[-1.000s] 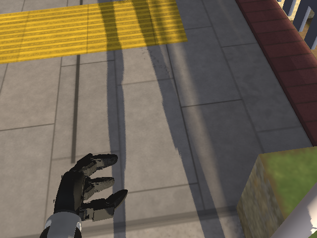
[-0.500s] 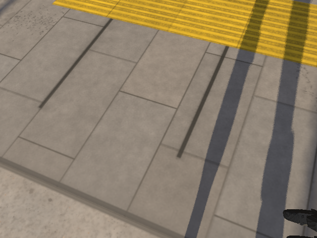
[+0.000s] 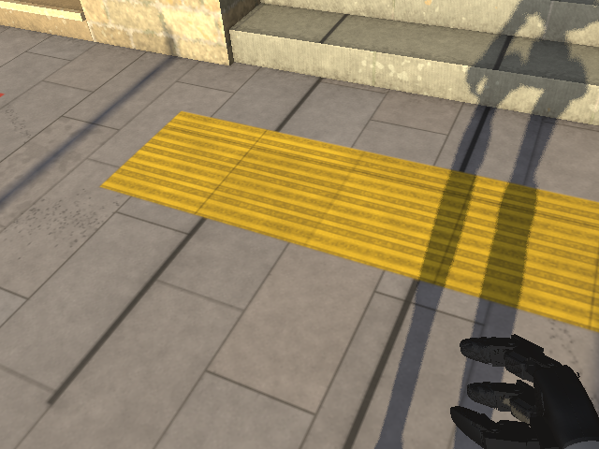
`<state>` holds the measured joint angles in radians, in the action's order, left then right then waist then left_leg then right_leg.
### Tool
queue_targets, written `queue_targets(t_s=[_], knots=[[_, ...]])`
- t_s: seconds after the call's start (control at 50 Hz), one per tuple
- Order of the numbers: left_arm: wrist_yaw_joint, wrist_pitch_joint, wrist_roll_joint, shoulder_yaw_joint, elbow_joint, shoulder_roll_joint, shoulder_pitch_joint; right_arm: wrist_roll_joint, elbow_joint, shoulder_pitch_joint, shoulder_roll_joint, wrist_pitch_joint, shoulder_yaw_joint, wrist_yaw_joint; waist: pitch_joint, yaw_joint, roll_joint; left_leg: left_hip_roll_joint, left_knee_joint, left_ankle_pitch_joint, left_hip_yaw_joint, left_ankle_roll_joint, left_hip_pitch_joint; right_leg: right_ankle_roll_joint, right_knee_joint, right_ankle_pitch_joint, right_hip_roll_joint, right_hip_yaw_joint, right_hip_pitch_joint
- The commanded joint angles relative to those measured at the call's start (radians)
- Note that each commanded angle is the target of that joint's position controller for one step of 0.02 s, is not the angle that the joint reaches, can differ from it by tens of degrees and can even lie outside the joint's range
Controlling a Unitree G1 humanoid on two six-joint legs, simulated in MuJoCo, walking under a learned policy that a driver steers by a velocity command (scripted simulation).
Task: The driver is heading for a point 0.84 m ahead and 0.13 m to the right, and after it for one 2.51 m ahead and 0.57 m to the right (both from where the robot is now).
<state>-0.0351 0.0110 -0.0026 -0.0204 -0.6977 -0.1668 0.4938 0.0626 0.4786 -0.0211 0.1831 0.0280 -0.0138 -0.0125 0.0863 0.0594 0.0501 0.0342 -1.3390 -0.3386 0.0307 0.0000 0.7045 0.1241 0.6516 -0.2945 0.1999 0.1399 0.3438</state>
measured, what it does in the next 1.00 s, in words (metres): walks ahead, turning right: left foot, then right foot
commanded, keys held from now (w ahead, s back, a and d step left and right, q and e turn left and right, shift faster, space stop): w+e+shift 0.50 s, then w+q+shift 0.50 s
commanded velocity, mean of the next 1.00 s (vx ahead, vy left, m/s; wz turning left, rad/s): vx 1.00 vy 0.00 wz -0.35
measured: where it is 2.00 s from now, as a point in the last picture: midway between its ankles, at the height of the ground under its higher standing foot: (477, 235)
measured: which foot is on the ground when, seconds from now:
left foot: up 0.00-0.24, down 0.26-0.68, up 0.70-1.00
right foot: down 0.00-0.26, up 0.28-0.66, down 0.68-1.00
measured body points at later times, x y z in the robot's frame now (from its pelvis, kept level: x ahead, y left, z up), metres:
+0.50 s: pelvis +0.35 -0.05 +0.01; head +0.37 -0.06 +0.46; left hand +0.67 +0.10 -0.05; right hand +0.23 -0.32 -0.10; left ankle +0.28 +0.12 -0.72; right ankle +0.36 -0.16 -0.62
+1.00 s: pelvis +0.76 -0.29 +0.00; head +0.78 -0.29 +0.45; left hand +0.83 -0.02 -0.12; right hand +0.85 -0.59 -0.09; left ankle +0.97 -0.24 -0.65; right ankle +0.59 -0.29 -0.72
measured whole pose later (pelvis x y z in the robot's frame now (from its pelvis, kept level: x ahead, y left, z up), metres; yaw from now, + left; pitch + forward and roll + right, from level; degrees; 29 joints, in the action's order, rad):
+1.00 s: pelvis +0.76 -0.29 +0.00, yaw -17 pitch +1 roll -2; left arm 0.00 0.11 0.02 -0.05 -0.87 -0.28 0.47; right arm 0.01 0.70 0.14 0.29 0.01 0.04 -0.06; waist -0.02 0.03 0.03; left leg -0.08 -0.99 0.01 -0.06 -0.11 0.83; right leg 0.05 0.23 -0.38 0.06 -0.25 -0.14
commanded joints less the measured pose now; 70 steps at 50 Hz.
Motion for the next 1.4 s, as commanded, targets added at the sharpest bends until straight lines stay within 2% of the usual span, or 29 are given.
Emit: queue_targets(t_s=[0.02,0.18,0.22,0.26,0.28,0.3,0.34,0.36,0.48,0.56,0.6,0.64,0.66,0.68,0.7,0.72,0.76,0.9,1.04,1.1,1.12,1.14,1.16,1.18,1.2,1.22,1.28,1.34,1.4], knots=[[-0.001,0.037,0.002,-0.068,0.115,-0.191,-0.117,-0.007,-0.035,-0.063,0.079,-0.002,0.023,0.011,-0.106,-0.028,0.008,-0.046,0.249,0.127,0.043,0.021,0.044,0.134,-0.418,-0.083,-0.236,0.458,-0.045],[0.039,0.035,0.004,-0.092,0.052,-0.227,-0.073,-0.041,-0.051,-0.22,0.086,0.04,0.029,0.011,-0.111,0.084,-0.084,0.041,0.801,0.191,0.008,0.049,-0.181,0.102,-0.387,0.058,-0.222,0.461,-0.206],[0.059,0.055,0.006,-0.091,0.052,-0.239,-0.152,-0.051,-0.024,-0.072,0.131,0.056,0.053,0.022,-0.047,-0.015,-0.123,0.062,0.889,0.149,0.02,0.007,-0.476,0.078,-0.276,0.29,-0.201,0.437,-0.116],[0.059,0.092,-0.02,-0.078,0.085,-0.21,-0.247,-0.014,0.02,0.321,0.29,0.061,0.11,0.058,0.202,-0.217,0.006,-0.188,0.904,-0.101,0.245,-0.096,-1.01,0.017,0.166,0.393,-0.128,0.25,0.112],[0.054,0.095,-0.059,-0.053,0.102,-0.137,-0.191,0.013,0.028,0.377,0.349,0.06,0.125,0.071,0.314,-0.209,0.193,-0.425,0.989,-0.357,0.616,-0.186,-1.255,-0.03,0.391,-0.166,-0.033,0.087,0.396],[0.035,0.078,-0.035,-0.043,0.102,-0.177,-0.189,0.016,0.031,0.312,0.315,0.058,0.126,0.063,0.26,-0.179,0.164,-0.471,1.022,-0.436,0.783,-0.221,-1.135,-0.015,0.528,-0.157,-0.101,0.015,0.482],[0.049,0.053,0.035,-0.06,0.119,-0.237,-0.325,0.001,0.055,0.335,0.18,0.064,0.095,0.046,0.066,-0.19,-0.033,-0.393,1.018,-0.263,0.558,-0.209,-0.959,-0.012,0.635,-0.041,-0.185,-0.037,0.565],[0.061,0.037,0.054,-0.055,0.129,-0.221,-0.363,-0.001,0.09,0.374,0.178,0.072,0.089,0.044,0.001,-0.182,-0.049,-0.357,1.046,-0.165,0.452,-0.19,-0.91,-0.016,0.655,-0.041,-0.212,-0.051,0.595],[0.118,-0.01,0.052,-0.019,0.217,-0.172,-0.492,-0.023,0.23,0.419,0.173,0.112,0.07,0.023,-0.125,-0.083,0.043,-0.295,1.136,0.468,0.062,-0.102,-0.736,-0.041,0.674,0.017,-0.295,-0.078,0.649],[0.147,0.005,0.042,0.022,0.25,-0.125,-0.58,-0.029,0.282,0.42,0.182,0.116,0.056,0.02,-0.242,-0.056,-0.032,-0.215,1.329,0.539,-0.152,-0.081,-0.425,-0.024,0.274,0.263,-0.238,-0.192,0.266],[0.14,0.016,0.035,0.018,0.227,-0.143,-0.559,-0.04,0.304,0.463,0.298,0.112,0.076,0.014,-0.219,-0.047,0.011,-0.244,1.26,1.065,-0.167,-0.112,-0.506,0.016,0.181,0.208,-0.158,-0.266,0.096],[0.11,0.022,0.054,-0.009,0.165,-0.209,-0.365,-0.042,0.343,0.489,0.364,0.091,0.089,0.025,-0.091,0.068,0.081,-0.276,0.944,1.399,-0.149,-0.113,-0.612,0.047,0.094,0.092,-0.1,-0.266,-0.142],[0.089,0.026,0.061,-0.033,0.104,-0.253,-0.161,-0.054,0.347,0.47,0.382,0.079,0.092,0.032,0.015,0.182,0.087,-0.26,0.673,1.346,-0.142,-0.103,-0.544,0.056,-0.021,0.145,-0.113,-0.217,-0.404],[0.069,0.03,0.084,-0.064,0.063,-0.342,-0.057,-0.048,0.332,0.495,0.303,0.078,0.077,0.031,0.12,0.187,0.057,-0.188,0.309,0.789,-0.092,-0.095,-0.331,0.048,0.011,0.044,-0.261,-0.036,-0.673],[0.057,0.041,0.093,-0.086,0.096,-0.429,-0.082,-0.095,0.268,0.618,0.138,0.078,0.041,0.019,0.354,0.045,-0.281,-0.031,-0.176,-0.132,-0.038,-0.072,-0.091,0.109,-0.107,0.012,-0.657,0.502,-0.861],[0.048,0.034,0.063,-0.091,0.108,-0.387,-0.049,-0.083,0.245,0.479,0.274,0.077,0.077,0.023,0.428,0.131,-0.104,-0.031,-0.244,-0.026,0.09,-0.096,-0.068,0.086,-0.218,0.03,-0.629,0.565,-0.762],[0.041,0.056,0.06,-0.062,0.04,-0.275,-0.148,-0.075,0.23,0.406,0.195,0.071,0.061,0.016,0.037,0.021,-0.071,-0.108,-0.125,0.088,0.052,-0.091,0.004,0.057,-0.293,0.081,-0.551,0.302,-0.413],[0.05,0.116,0.019,-0.024,-0.052,-0.128,-0.176,-0.045,0.214,0.28,0.105,-0.022,0.059,-0.03,-0.214,-0.096,-0.119,-0.157,0.104,0.215,0.008,-0.083,0.042,-0.055,-0.518,0.325,-0.39,-0.211,-0.136],[0.008,0.12,0.02,-0.039,-0.089,-0.241,-0.128,-0.054,0.165,0.15,0.132,-0.007,0.044,-0.067,-0.179,-0.12,-0.115,-0.012,0.556,0.433,-0.238,-0.174,-0.176,-0.123,-0.438,1.171,-0.372,-0.441,-0.341],[-0.02,0.067,0.038,-0.071,-0.042,-0.341,-0.237,-0.049,0.275,0.553,0.251,-0.012,0.094,-0.043,0.018,-0.334,-0.157,0.082,0.581,0.278,-0.208,-0.219,-0.596,-0.115,0.088,1.455,-0.416,-0.398,-0.331],[-0.011,0.052,0.03,-0.075,-0.029,-0.333,-0.279,-0.05,0.325,0.719,0.288,-0.009,0.122,-0.02,0.071,-0.405,-0.062,0.061,0.718,0.321,-0.105,-0.267,-0.803,-0.119,0.499,1.111,-0.355,-0.396,-0.204],[0.017,0.057,0.04,-0.044,-0.015,-0.194,-0.335,-0.085,0.327,0.613,0.304,-0.018,0.136,0.008,-0.074,-0.305,0.189,-0.004,0.735,0.551,0.043,-0.273,-0.84,-0.139,0.9,-0.096,-0.119,-0.358,0.117],[0.017,0.067,0.018,-0.018,0.094,-0.137,-0.127,-0.038,0.269,0.532,0.425,-0.015,0.151,0.008,0.127,-0.106,0.254,-0.236,0.756,0.935,0.518,-0.495,-1.092,-0.183,1.167,-0.278,-0.09,-0.169,0.41],[0.013,0.088,0.026,-0.003,0.107,-0.178,-0.146,-0.043,0.211,0.482,0.415,-0.015,0.165,0.013,0.253,-0.145,0.08,-0.31,0.939,0.634,0.746,-0.543,-1.115,-0.161,1.137,-0.211,-0.125,-0.044,0.476],[0.012,0.1,0.028,-0.002,0.102,-0.207,-0.198,-0.046,0.213,0.443,0.342,-0.015,0.148,0.026,0.064,-0.106,-0.076,-0.292,1.015,0.549,0.702,-0.488,-0.911,-0.154,1.005,-0.152,-0.175,-0.035,0.479],[0.01,0.13,-0.018,-0.025,0.171,-0.224,-0.334,-0.09,0.157,0.346,0.229,0.034,0.115,-0.001,0.01,-0.074,-0.181,-0.236,1.07,0.333,0.703,-0.44,-0.758,-0.148,0.922,-0.147,-0.165,0.031,0.424],[0.004,0.107,0.013,-0.04,0.176,-0.247,-0.341,-0.096,0.136,0.234,0.245,0.064,0.112,0.001,-0.109,0.019,-0.182,-0.128,1.076,0.628,0.459,-0.364,-0.428,-0.186,0.65,-0.105,-0.226,0.016,0.283],[0.0,0.095,0.036,-0.013,0.234,-0.138,-0.496,-0.109,0.162,0.258,0.262,0.022,0.127,0.049,-0.084,-0.028,-0.142,0.058,0.964,0.871,0.26,-0.233,-0.306,-0.218,0.211,0.042,-0.142,-0.098,0.16],[0.007,0.081,-0.011,-0.019,0.225,-0.129,-0.498,-0.113,0.192,0.333,0.265,-0.044,0.139,0.093,0.062,-0.079,-0.017,0.104,0.858,0.738,0.231,-0.085,-0.34,-0.232,-0.052,0.334,-0.045,-0.146,-0.016]])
